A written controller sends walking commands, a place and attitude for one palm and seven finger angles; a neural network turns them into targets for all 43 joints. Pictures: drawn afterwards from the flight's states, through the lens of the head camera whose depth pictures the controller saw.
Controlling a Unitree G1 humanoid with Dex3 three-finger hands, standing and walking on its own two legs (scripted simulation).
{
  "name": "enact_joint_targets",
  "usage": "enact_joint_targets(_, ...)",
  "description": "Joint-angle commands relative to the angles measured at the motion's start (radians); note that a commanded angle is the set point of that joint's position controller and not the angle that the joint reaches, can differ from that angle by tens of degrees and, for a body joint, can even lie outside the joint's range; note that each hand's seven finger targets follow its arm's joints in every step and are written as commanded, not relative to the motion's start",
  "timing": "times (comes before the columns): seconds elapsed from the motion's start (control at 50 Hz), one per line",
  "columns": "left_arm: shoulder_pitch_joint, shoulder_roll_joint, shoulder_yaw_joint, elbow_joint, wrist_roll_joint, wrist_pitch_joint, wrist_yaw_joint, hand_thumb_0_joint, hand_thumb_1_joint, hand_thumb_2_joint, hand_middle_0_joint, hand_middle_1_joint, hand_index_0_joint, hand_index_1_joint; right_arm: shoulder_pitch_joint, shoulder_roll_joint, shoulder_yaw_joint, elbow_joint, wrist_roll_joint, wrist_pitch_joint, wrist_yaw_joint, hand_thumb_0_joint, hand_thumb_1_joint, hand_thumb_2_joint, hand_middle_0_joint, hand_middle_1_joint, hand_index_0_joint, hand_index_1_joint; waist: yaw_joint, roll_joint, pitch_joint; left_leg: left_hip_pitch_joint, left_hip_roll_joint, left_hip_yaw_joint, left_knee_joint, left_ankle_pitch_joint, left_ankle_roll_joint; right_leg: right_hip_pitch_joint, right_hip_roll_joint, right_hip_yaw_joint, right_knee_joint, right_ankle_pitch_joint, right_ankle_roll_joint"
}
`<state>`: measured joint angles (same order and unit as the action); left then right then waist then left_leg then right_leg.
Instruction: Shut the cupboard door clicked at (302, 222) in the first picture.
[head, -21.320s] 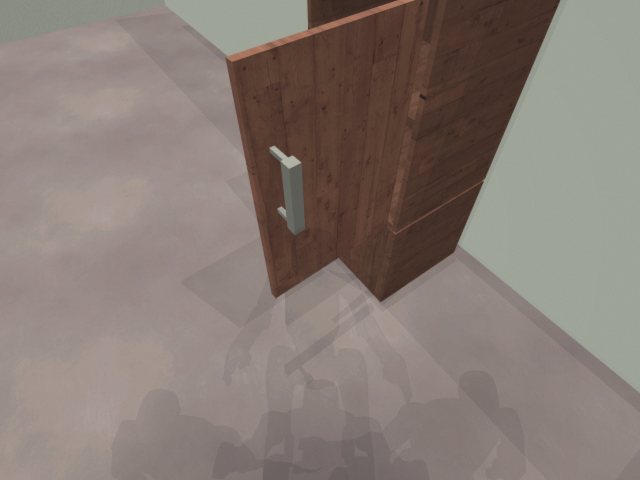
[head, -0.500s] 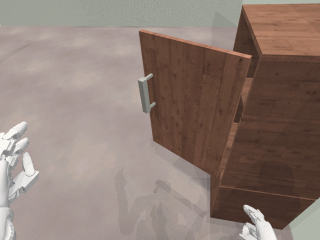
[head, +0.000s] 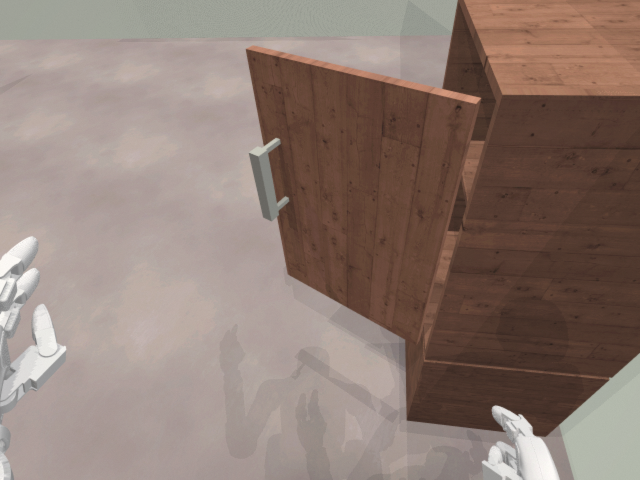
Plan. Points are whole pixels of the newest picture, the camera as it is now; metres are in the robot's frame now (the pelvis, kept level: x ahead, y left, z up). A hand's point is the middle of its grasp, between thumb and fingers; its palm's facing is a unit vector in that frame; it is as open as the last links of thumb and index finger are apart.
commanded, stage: step back with the hand held close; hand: left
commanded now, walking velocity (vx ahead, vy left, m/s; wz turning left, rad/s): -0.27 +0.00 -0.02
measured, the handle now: (272, 180) +0.65 +0.16 +0.01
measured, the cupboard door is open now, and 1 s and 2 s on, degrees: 62 62 62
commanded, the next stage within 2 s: stop stepping back and stand still in 1.06 s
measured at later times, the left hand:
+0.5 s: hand out of the picture +0.12 +0.30 +0.15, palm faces +0.43 -0.77 -0.46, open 7.4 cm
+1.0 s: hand out of the picture +0.02 +0.32 +0.18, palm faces +0.52 -0.73 -0.45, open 7.4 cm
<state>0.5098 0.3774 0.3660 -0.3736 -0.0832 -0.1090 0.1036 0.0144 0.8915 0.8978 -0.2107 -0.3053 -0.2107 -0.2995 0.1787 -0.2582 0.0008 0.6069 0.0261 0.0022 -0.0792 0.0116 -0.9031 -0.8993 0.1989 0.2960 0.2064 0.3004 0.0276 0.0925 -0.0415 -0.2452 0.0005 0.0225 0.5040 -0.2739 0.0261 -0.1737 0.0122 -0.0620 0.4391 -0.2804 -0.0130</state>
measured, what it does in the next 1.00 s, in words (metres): walks backwards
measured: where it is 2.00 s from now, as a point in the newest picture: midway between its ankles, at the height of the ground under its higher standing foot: outside the picture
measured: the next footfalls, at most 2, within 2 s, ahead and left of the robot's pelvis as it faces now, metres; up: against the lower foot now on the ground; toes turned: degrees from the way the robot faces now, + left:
right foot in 1.08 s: -0.26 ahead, -0.10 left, +0.01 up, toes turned +1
left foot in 1.52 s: -0.21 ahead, +0.17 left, +0.00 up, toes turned -4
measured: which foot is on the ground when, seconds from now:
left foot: down 0.00-1.00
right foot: down 0.00-0.82, up 0.84-1.00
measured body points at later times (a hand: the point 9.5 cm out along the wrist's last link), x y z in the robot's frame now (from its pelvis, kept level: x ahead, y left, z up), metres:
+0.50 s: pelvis -0.08 +0.03 -0.01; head -0.08 +0.04 +0.44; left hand +0.09 +0.34 +0.18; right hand +0.10 -0.21 -0.08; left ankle -0.01 +0.10 -0.74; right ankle -0.03 -0.11 -0.74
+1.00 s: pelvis -0.17 +0.03 -0.02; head -0.16 +0.06 +0.43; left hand -0.02 +0.36 +0.20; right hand +0.02 -0.19 -0.09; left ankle -0.01 +0.11 -0.74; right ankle -0.24 -0.11 -0.71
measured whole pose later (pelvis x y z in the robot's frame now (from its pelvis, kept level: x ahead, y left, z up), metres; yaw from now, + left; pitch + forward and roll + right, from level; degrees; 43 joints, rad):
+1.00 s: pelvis -0.17 +0.03 -0.02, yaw +4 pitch +3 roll -5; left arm 0.52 0.48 0.50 -0.52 -0.06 -0.26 0.15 0.01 0.89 0.90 -0.21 -0.31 -0.21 -0.30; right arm 0.21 -0.18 -0.01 0.61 0.00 -0.08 -0.07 0.01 -0.90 -0.90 0.20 0.30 0.21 0.30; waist -0.01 0.03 -0.05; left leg -0.58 0.06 0.07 0.53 -0.02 0.08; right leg -0.28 0.09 -0.02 0.79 -0.48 0.00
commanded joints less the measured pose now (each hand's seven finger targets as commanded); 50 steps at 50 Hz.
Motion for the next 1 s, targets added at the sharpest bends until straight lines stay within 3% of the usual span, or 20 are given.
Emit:
enact_joint_targets(0.0, -0.01, 0.235, 0.156, -0.261, 0.001, -0.075, 0.033, 0.0, 0.9, 0.9, -0.2, -0.3, -0.2, -0.3, -0.114, -0.088, -0.045, -0.186, 0.002, -0.017, -0.016, 0.0, -0.9, -0.9, 0.2, 0.3, 0.2, 0.3, -0.021, -0.075, -0.171, 0.064, 0.058, -0.032, 0.005, 0.403, 0.014, 0.038, -0.151, 0.103, 0.02, 0.562, 0.001)
enact_joint_targets(0.08, 0.019, 0.26, 0.184, -0.295, -0.004, -0.069, 0.04, 0.0, 0.9, 0.9, -0.2, -0.3, -0.2, -0.3, -0.108, -0.09, -0.044, -0.211, 0.002, 0.006, -0.029, 0.0, -0.9, -0.9, 0.2, 0.3, 0.2, 0.3, -0.019, -0.057, -0.177, 0.051, 0.088, -0.065, -0.013, 0.56, 0.014, 0.041, -0.103, 0.077, 0.078, 0.556, 0.012)
enact_joint_targets(0.18, 0.05, 0.254, 0.191, -0.285, -0.007, -0.07, 0.045, 0.0, 0.9, 0.9, -0.2, -0.3, -0.2, -0.3, -0.094, -0.098, -0.049, -0.226, 0.001, 0.02, -0.029, 0.0, -0.9, -0.9, 0.2, 0.3, 0.2, 0.3, -0.022, -0.05, -0.167, -0.028, 0.112, -0.089, -0.043, 0.49, 0.013, 0.05, -0.089, 0.086, 0.098, 0.46, 0.01)
enact_joint_targets(0.26, 0.058, 0.268, 0.212, -0.274, -0.003, -0.082, 0.048, 0.0, 0.9, 0.9, -0.2, -0.3, -0.2, -0.3, -0.102, -0.116, -0.052, -0.23, -0.006, 0.01, -0.029, 0.0, -0.9, -0.9, 0.2, 0.3, 0.2, 0.3, -0.014, -0.005, -0.112, -0.164, 0.137, -0.134, -0.128, 0.233, 0.035, 0.061, -0.058, 0.087, 0.099, 0.261, 0.021)
enact_joint_targets(0.28, 0.052, 0.235, 0.185, -0.275, -0.002, -0.087, 0.046, 0.0, 0.9, 0.9, -0.2, -0.3, -0.2, -0.3, -0.096, -0.107, -0.045, -0.23, -0.003, 0.007, -0.028, 0.0, -0.9, -0.9, 0.2, 0.3, 0.2, 0.3, -0.019, -0.015, -0.097, -0.209, 0.139, -0.141, -0.143, 0.166, 0.038, 0.075, -0.055, 0.085, 0.107, 0.231, 0.022)
enact_joint_targets(0.36, 0.001, 0.254, 0.212, -0.29, 0.023, -0.116, 0.051, 0.0, 0.9, 0.9, -0.2, -0.3, -0.2, -0.3, -0.097, -0.126, -0.05, -0.231, -0.007, -0.016, -0.031, 0.0, -0.9, -0.9, 0.2, 0.3, 0.2, 0.3, -0.022, 0.037, -0.045, -0.438, 0.159, -0.189, -0.232, -0.25, 0.074, 0.177, -0.026, 0.094, 0.151, 0.132, 0.029)
enact_joint_targets(0.42, -0.036, 0.22, 0.189, -0.301, 0.039, -0.133, 0.052, 0.0, 0.9, 0.9, -0.2, -0.3, -0.2, -0.3, -0.079, -0.126, -0.049, -0.229, -0.009, -0.034, -0.029, 0.0, -0.9, -0.9, 0.2, 0.3, 0.2, 0.3, -0.027, 0.062, -0.028, -0.534, 0.179, -0.211, -0.262, -0.402, 0.089, 0.211, -0.007, 0.086, 0.206, 0.073, 0.031)
enact_joint_targets(0.5, -0.077, 0.227, 0.201, -0.322, 0.057, -0.152, 0.053, 0.0, 0.9, 0.9, -0.2, -0.3, -0.2, -0.3, -0.072, -0.127, -0.054, -0.221, -0.015, -0.06, -0.028, 0.0, -0.9, -0.9, 0.2, 0.3, 0.2, 0.3, -0.024, 0.072, -0.028, -0.604, 0.193, -0.227, -0.262, -0.48, 0.101, 0.244, 0.017, 0.088, 0.262, 0.048, 0.033)
enact_joint_targets(0.56, -0.046, 0.255, 0.232, -0.327, 0.059, -0.164, 0.055, 0.0, 0.9, 0.9, -0.2, -0.3, -0.2, -0.3, -0.054, -0.125, -0.062, -0.212, -0.017, -0.075, -0.02, 0.0, -0.9, -0.9, 0.2, 0.3, 0.2, 0.3, -0.027, 0.0, -0.051, -0.538, 0.138, -0.18, -0.151, -0.453, 0.081, 0.166, -0.02, 0.167, 0.176, -0.006, 0.005)
enact_joint_targets(0.62, -0.052, 0.229, 0.195, -0.341, 0.046, -0.174, 0.062, 0.0, 0.9, 0.9, -0.2, -0.3, -0.2, -0.3, -0.044, -0.096, -0.057, -0.196, -0.022, -0.08, -0.009, 0.0, -0.9, -0.9, 0.2, 0.3, 0.2, 0.3, -0.038, -0.129, -0.005, -0.335, 0.062, -0.109, 0.067, -0.31, 0.024, -0.157, -0.156, 0.351, -0.044, -0.218, -0.067)
enact_joint_targets(0.66, -0.089, 0.236, 0.18, -0.354, 0.042, -0.178, 0.076, 0.0, 0.9, 0.9, -0.2, -0.3, -0.2, -0.3, -0.026, -0.093, -0.056, -0.162, -0.031, -0.081, -0.004, 0.0, -0.9, -0.9, 0.2, 0.3, 0.2, 0.3, -0.05, -0.164, -0.004, -0.182, 0.036, -0.081, 0.158, -0.2, -0.006, -0.31, -0.222, 0.381, -0.119, -0.228, -0.099)
enact_joint_targets(0.72, -0.1, 0.239, 0.173, -0.318, 0.042, -0.179, 0.091, 0.0, 0.9, 0.9, -0.2, -0.3, -0.2, -0.3, -0.033, -0.082, -0.048, -0.153, -0.026, -0.084, -0.009, 0.0, -0.9, -0.9, 0.2, 0.3, 0.2, 0.3, -0.054, -0.171, -0.009, -0.139, 0.049, -0.093, 0.088, -0.174, 0.008, -0.344, -0.167, 0.277, -0.087, -0.206, -0.052)
enact_joint_targets(0.76, -0.097, 0.252, 0.194, -0.316, 0.042, -0.19, 0.096, 0.0, 0.9, 0.9, -0.2, -0.3, -0.2, -0.3, -0.045, -0.097, -0.054, -0.155, -0.022, -0.091, -0.017, 0.0, -0.9, -0.9, 0.2, 0.3, 0.2, 0.3, -0.052, -0.068, -0.009, -0.214, 0.101, -0.164, -0.054, -0.261, 0.032, -0.275, -0.089, 0.2, 0.001, -0.203, -0.019)
enact_joint_targets(0.8, -0.069, 0.233, 0.218, -0.308, 0.051, -0.2, 0.092, 0.0, 0.9, 0.9, -0.2, -0.3, -0.2, -0.3, -0.067, -0.115, -0.052, -0.166, -0.019, -0.104, -0.025, 0.0, -0.9, -0.9, 0.2, 0.3, 0.2, 0.3, -0.037, 0.13, -0.036, -0.489, 0.256, -0.327, -0.314, -0.527, 0.098, 0.003, 0.042, 0.088, 0.34, -0.09, 0.028)
enact_joint_targets(0.82, -0.079, 0.238, 0.232, -0.316, 0.054, -0.201, 0.086, 0.0, 0.9, 0.9, -0.2, -0.3, -0.2, -0.3, -0.081, -0.111, -0.059, -0.166, -0.025, -0.108, -0.026, 0.0, -0.9, -0.9, 0.2, 0.3, 0.2, 0.3, -0.024, 0.185, -0.056, -0.581, 0.324, -0.386, -0.388, -0.557, 0.122, 0.101, 0.079, 0.062, 0.491, -0.063, 0.036)
enact_joint_targets(0.86, -0.091, 0.29, 0.27, -0.379, 0.042, -0.21, 0.076, 0.0, 0.9, 0.9, -0.2, -0.3, -0.2, -0.3, -0.075, -0.093, -0.072, -0.16, -0.032, -0.12, -0.016, 0.0, -0.9, -0.9, 0.2, 0.3, 0.2, 0.3, -0.023, 0.11, -0.126, -0.432, 0.329, -0.357, -0.358, -0.381, 0.109, 0.033, 0.075, 0.08, 0.545, -0.131, 0.028)
enact_joint_targets(0.88, -0.056, 0.27, 0.261, -0.374, 0.036, -0.213, 0.07, 0.0, 0.9, 0.9, -0.2, -0.3, -0.2, -0.3, -0.089, -0.093, -0.075, -0.161, -0.031, -0.129, -0.008, 0.0, -0.9, -0.9, 0.2, 0.3, 0.2, 0.3, -0.018, 0.074, -0.142, -0.375, 0.324, -0.307, -0.325, -0.342, 0.1, 0.011, 0.076, 0.075, 0.521, -0.17, 0.024)
enact_joint_targets(0.92, 0.039, 0.242, 0.245, -0.337, 0.021, -0.206, 0.062, 0.0, 0.9, 0.9, -0.2, -0.3, -0.2, -0.3, -0.088, -0.091, -0.078, -0.155, -0.022, -0.14, 0.005, 0.0, -0.9, -0.9, 0.2, 0.3, 0.2, 0.3, -0.016, 0.114, -0.136, -0.33, 0.293, -0.206, -0.325, -0.345, 0.058, 0.007, 0.086, 0.02, 0.422, -0.229, 0.013)
enact_joint_targets(0.96, 0.068, 0.236, 0.237, -0.33, 0.004, -0.201, 0.057, 0.0, 0.9, 0.9, -0.2, -0.3, -0.2, -0.3, -0.089, -0.084, -0.071, -0.147, -0.024, -0.148, 0.01, 0.0, -0.9, -0.9, 0.2, 0.3, 0.2, 0.3, -0.018, 0.175, -0.111, -0.306, 0.277, -0.161, -0.326, -0.332, 0.019, 0.024, 0.075, 0.006, 0.247, -0.247, 0.001)
enact_joint_targets(0.98, 0.045, 0.224, 0.213, -0.355, -0.007, -0.206, 0.05, 0.0, 0.9, 0.9, -0.2, -0.3, -0.2, -0.3, -0.084, -0.074, -0.059, -0.132, -0.027, -0.151, 0.013, 0.0, -0.9, -0.9, 0.2, 0.3, 0.2, 0.3, -0.02, 0.151, -0.113, -0.226, 0.268, -0.147, -0.311, -0.289, -0.013, -0.009, 0.059, 0.007, 0.123, -0.249, -0.004)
